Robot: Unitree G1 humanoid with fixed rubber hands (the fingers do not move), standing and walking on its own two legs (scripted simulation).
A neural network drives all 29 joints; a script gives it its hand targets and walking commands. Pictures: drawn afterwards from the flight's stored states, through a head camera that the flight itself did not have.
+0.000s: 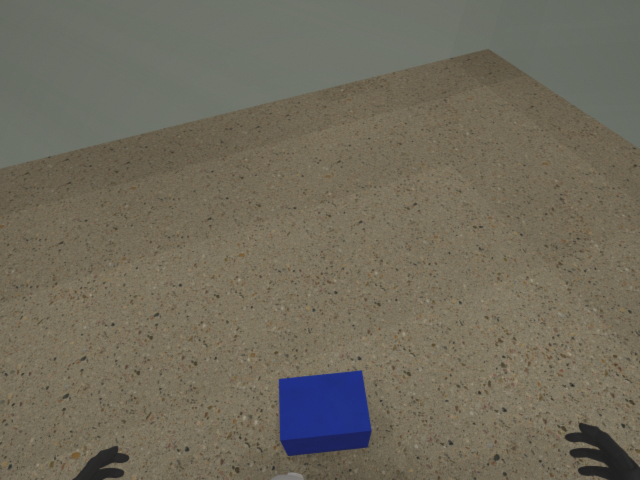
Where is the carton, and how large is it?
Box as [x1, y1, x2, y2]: [279, 370, 371, 455]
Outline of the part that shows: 361,370 279,379 280,440 288,455 367,447 371,430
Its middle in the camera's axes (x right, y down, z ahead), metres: +0.01 +0.47 +1.07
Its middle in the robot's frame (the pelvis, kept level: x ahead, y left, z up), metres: +0.40 +0.05 -0.65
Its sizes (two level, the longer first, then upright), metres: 0.224 0.151 0.183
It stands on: the floor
